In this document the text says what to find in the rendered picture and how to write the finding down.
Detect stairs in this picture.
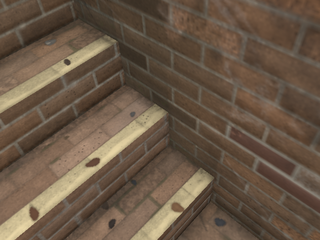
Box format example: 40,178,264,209
0,0,215,240

